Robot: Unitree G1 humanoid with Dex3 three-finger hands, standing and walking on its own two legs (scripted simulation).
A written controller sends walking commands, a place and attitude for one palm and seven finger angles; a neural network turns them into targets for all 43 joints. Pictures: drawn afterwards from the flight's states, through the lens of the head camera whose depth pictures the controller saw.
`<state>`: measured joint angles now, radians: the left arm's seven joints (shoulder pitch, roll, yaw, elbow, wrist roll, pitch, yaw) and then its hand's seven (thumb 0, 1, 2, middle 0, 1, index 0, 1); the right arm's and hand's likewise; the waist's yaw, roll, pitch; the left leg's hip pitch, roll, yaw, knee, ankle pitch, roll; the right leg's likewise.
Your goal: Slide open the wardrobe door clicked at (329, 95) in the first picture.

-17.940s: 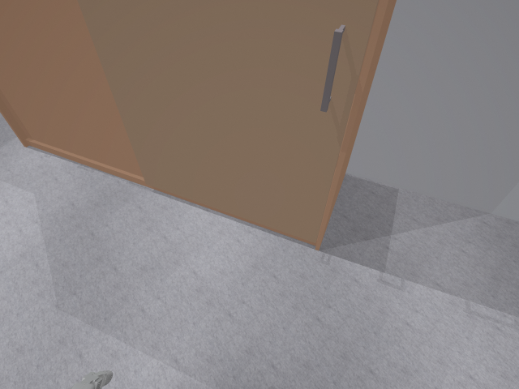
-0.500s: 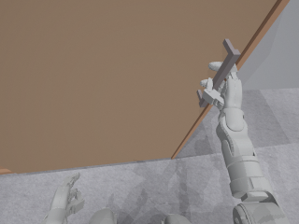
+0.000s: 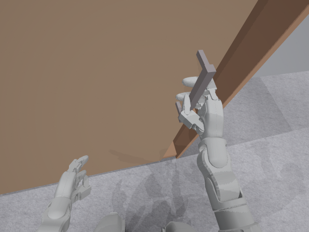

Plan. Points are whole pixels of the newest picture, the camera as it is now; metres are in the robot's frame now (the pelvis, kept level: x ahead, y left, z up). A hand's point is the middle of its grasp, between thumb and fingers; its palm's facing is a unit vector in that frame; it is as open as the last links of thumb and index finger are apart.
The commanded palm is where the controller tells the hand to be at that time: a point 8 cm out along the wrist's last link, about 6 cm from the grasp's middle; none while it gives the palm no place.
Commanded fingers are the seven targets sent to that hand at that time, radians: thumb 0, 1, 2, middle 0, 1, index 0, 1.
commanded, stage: step sideways, sliding the door along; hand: right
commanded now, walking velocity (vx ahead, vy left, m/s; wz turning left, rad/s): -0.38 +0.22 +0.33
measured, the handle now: (190, 92) +0.41 -0.08 +0.09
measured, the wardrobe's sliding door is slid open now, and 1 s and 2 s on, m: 0.11 0.23 0.23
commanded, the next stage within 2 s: stop walking and hold the door there in 0.70 s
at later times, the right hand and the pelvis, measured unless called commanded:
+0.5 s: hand (136, 118) +0.34 +0.05 +0.10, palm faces -0.38 +0.93 -0.02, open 5.4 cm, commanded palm +0.33 +0.02 +0.10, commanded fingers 0.00 -0.90 -0.90 0.45 1.40 0.45 1.40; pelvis +0.03 +0.01 +0.00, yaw +9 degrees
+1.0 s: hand (131, 119) +0.34 +0.06 +0.10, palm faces -0.12 +0.96 -0.26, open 5.9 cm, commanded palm +0.31 +0.01 +0.10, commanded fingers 0.00 -0.90 -0.90 0.45 1.40 0.45 1.40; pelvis -0.07 +0.09 +0.01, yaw +17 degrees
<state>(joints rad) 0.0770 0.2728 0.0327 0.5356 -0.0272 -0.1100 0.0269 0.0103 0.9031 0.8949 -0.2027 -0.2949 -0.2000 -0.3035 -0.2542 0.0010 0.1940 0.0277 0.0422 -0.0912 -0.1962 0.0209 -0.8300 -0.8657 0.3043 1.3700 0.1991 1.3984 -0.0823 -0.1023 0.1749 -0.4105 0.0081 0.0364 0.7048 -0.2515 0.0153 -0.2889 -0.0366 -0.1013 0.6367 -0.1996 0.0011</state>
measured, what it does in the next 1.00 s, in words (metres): steps to the left, turning left: left foot, then right foot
